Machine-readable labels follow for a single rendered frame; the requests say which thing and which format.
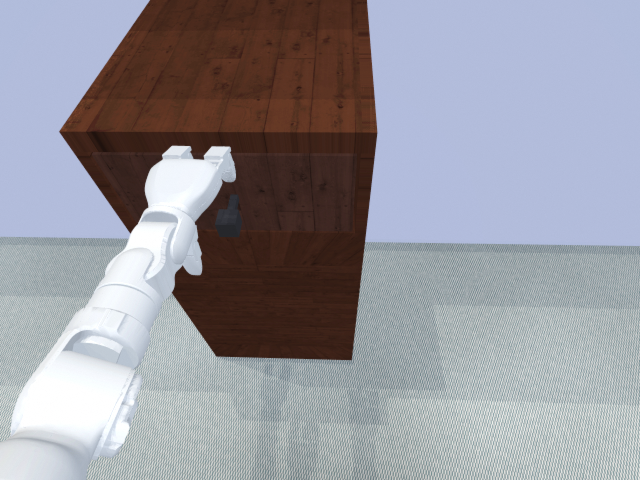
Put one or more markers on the robot left upper arm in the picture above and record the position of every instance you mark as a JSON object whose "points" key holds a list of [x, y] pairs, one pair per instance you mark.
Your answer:
{"points": [[82, 409]]}

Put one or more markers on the handle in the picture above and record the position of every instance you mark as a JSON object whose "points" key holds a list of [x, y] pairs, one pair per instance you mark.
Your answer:
{"points": [[228, 222]]}

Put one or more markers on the cabinet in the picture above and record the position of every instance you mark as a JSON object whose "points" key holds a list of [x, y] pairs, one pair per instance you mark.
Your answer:
{"points": [[259, 76]]}

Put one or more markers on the robot left hand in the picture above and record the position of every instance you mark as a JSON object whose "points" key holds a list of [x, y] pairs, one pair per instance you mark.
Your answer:
{"points": [[189, 185]]}

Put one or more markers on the robot left forearm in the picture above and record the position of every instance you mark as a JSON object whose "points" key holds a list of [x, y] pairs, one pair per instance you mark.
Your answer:
{"points": [[115, 324]]}

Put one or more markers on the drawer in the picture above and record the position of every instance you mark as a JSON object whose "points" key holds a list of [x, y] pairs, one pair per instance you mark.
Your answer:
{"points": [[277, 191]]}

